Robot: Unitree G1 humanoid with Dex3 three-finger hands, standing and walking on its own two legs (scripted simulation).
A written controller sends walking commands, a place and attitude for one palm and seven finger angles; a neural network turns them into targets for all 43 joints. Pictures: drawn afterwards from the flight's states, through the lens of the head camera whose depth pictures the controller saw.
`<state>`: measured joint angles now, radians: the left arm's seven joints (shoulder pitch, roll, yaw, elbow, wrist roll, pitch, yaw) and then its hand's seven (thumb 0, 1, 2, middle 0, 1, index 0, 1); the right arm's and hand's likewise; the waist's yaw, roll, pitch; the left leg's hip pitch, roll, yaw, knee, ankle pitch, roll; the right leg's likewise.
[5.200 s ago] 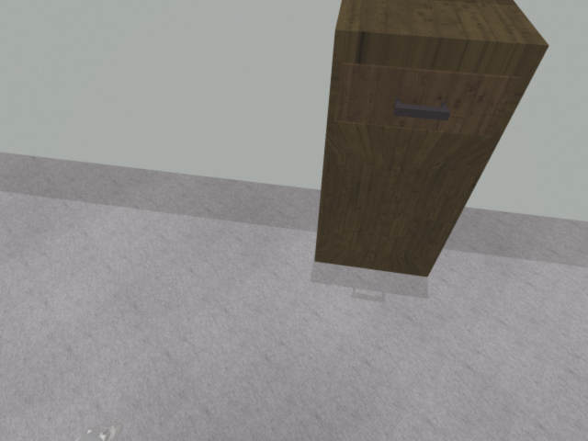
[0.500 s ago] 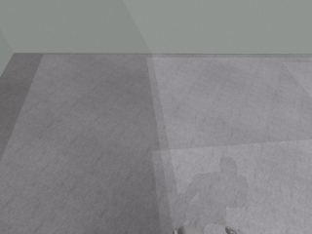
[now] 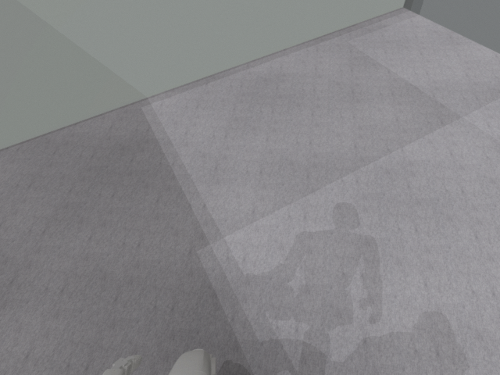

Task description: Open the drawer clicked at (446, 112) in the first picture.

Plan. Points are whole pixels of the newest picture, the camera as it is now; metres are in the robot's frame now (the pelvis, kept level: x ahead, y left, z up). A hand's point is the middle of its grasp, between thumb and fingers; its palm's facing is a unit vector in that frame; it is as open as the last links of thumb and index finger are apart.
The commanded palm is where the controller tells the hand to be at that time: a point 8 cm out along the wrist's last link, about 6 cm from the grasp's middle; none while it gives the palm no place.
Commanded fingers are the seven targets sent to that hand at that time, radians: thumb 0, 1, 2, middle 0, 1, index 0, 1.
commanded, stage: walk to a spot facing it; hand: left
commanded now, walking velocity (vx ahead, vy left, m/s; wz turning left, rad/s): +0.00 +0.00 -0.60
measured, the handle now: out of the picture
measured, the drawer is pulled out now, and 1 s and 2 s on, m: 0.00 0.00 0.00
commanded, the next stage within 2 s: turn to face it in 1.08 s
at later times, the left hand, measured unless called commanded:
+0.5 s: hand out of the picture +0.10 +0.26 -0.18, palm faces -0.22 -0.96 -0.20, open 7.4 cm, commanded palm none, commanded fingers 0.00 0.90 0.90 -0.20 -0.30 -0.20 -0.30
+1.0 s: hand (209, 363) +0.16 +0.09 -0.14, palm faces -0.55 -0.79 -0.26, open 7.4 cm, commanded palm none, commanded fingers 0.00 0.90 0.90 -0.20 -0.30 -0.20 -0.30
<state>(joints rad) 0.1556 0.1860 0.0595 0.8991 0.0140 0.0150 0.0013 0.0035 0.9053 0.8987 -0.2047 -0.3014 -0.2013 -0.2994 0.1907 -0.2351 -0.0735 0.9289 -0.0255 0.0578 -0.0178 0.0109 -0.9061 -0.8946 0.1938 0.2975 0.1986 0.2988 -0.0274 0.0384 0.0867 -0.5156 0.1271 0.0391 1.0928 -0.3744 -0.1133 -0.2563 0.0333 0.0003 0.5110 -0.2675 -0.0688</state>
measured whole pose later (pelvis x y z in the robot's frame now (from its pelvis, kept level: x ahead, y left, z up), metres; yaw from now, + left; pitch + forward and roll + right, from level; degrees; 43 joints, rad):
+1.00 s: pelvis -0.02 -0.02 +0.00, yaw -36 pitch +0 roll +2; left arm 0.22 0.18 0.05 0.93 0.01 -0.02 -0.01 0.00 0.91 0.90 -0.20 -0.30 -0.20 -0.30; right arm 0.25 -0.25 -0.08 0.96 -0.04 0.05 0.01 0.01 -0.91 -0.89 0.19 0.30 0.20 0.30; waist -0.03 0.04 0.04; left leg -0.53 0.15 0.06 1.10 -0.32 -0.09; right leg -0.17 0.02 -0.02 0.45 -0.29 -0.06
